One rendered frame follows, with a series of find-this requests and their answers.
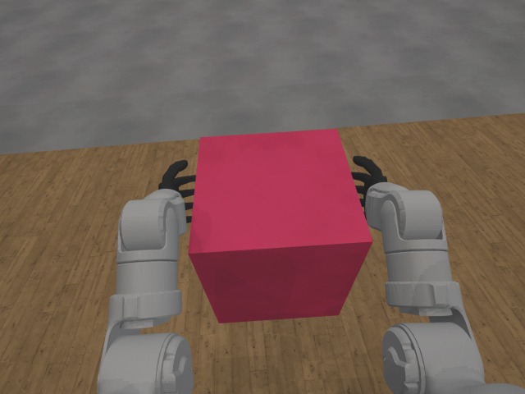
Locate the right robot hand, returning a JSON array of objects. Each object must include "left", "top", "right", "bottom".
[{"left": 351, "top": 156, "right": 387, "bottom": 220}]

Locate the left robot hand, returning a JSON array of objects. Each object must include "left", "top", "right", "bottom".
[{"left": 158, "top": 160, "right": 196, "bottom": 223}]

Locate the right robot forearm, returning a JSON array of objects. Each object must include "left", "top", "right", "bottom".
[{"left": 365, "top": 182, "right": 485, "bottom": 381}]

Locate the carton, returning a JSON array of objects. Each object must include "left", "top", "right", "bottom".
[{"left": 188, "top": 129, "right": 373, "bottom": 323}]

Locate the robot right upper arm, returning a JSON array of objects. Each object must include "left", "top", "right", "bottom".
[{"left": 382, "top": 323, "right": 525, "bottom": 394}]

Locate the left robot forearm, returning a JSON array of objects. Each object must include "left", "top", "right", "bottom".
[{"left": 97, "top": 189, "right": 187, "bottom": 394}]

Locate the robot left upper arm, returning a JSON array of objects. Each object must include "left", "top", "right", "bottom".
[{"left": 98, "top": 332, "right": 194, "bottom": 394}]

